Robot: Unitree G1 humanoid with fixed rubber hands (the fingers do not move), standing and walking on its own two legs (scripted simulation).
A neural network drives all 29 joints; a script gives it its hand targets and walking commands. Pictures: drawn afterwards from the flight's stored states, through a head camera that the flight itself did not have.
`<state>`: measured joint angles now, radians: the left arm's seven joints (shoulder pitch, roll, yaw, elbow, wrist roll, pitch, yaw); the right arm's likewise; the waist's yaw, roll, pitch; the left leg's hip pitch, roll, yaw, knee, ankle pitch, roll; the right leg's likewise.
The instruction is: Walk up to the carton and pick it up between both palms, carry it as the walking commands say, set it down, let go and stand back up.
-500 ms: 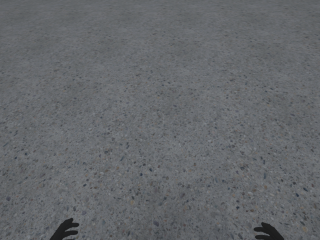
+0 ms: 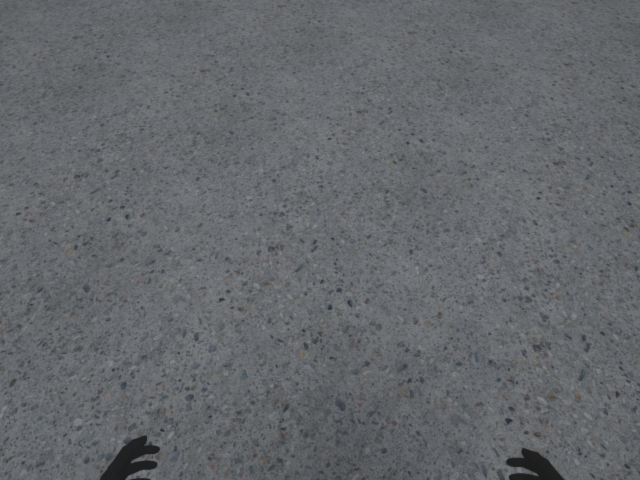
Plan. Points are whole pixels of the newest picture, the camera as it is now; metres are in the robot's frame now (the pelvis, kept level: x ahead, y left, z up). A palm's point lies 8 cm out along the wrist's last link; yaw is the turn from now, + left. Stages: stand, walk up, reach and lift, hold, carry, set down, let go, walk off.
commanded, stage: walk up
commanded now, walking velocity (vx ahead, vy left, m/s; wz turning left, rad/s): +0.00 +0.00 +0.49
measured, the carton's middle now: out of the picture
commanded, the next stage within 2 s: none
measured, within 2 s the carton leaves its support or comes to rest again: neither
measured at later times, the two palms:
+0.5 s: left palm out of the picture +0.05 +0.33 -0.10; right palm out of the picture +0.14 -0.21 -0.08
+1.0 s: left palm out of the picture -0.01 +0.36 -0.10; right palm out of the picture +0.15 -0.16 -0.10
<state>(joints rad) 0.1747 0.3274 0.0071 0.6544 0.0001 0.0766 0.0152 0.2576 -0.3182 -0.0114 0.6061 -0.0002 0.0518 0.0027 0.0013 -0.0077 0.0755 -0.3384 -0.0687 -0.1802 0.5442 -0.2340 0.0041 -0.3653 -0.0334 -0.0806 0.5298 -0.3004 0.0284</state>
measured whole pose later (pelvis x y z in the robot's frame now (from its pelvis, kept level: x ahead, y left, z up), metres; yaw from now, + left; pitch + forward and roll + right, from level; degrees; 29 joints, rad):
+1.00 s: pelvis -0.04 +0.05 -0.01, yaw +24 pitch -2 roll -2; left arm 0.17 0.33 0.01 0.65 0.00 0.08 0.00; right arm 0.33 -0.31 -0.02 0.62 0.00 0.05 0.02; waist 0.00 0.00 0.04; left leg -0.25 0.06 0.00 0.66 -0.37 -0.02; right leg -0.33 -0.12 -0.16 0.63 -0.28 0.01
